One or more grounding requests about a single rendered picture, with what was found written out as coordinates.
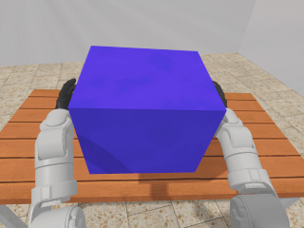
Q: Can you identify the left robot forearm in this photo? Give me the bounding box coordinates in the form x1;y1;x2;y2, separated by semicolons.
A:
28;108;78;228

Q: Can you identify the table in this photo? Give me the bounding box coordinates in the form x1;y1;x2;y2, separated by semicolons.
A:
0;89;304;228

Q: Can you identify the robot left upper arm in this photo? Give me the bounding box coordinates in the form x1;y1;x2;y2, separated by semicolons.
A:
29;205;86;228

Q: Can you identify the robot right upper arm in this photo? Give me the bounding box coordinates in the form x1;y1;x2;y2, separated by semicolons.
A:
230;194;289;228

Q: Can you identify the carton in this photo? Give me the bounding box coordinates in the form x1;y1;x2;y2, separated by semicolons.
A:
67;46;227;175

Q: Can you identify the left robot hand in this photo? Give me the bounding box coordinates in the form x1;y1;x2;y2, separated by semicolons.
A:
55;78;76;110

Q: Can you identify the right robot forearm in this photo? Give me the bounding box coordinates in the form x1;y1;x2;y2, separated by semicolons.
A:
215;107;290;228

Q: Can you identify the right robot hand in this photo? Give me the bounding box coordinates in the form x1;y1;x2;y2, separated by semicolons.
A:
212;80;228;108

